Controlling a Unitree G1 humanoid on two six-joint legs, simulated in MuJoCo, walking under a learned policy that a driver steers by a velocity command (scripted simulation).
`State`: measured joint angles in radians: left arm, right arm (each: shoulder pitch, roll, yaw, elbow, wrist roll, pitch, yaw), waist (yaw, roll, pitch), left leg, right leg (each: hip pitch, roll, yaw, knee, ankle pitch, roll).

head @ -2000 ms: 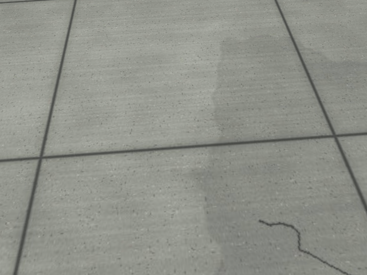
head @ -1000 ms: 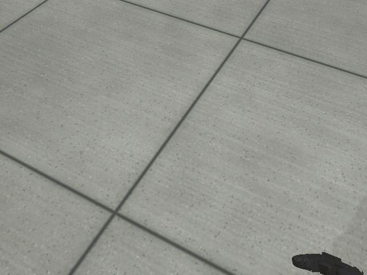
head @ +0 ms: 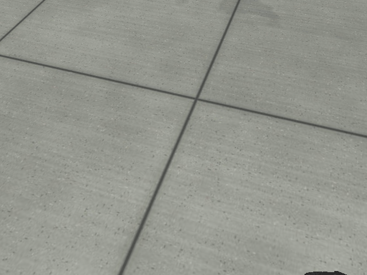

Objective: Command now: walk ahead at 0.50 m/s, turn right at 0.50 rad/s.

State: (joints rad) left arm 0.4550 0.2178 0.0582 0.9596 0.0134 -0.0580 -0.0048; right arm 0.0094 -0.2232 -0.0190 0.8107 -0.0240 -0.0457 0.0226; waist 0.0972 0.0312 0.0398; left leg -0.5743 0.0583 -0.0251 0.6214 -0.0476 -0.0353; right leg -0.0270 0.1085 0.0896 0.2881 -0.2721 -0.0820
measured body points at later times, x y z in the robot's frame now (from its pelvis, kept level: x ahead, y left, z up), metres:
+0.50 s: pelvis +0.24 +0.01 +0.00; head +0.27 +0.01 +0.45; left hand +0.50 +0.18 -0.11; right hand +0.15 -0.23 -0.14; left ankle +0.17 +0.13 -0.74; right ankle +0.35 -0.14 -0.70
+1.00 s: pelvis +0.38 -0.07 +0.00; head +0.40 -0.10 +0.45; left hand +0.59 +0.13 -0.12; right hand +0.34 -0.35 -0.13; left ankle +0.52 +0.04 -0.68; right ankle +0.38 -0.12 -0.74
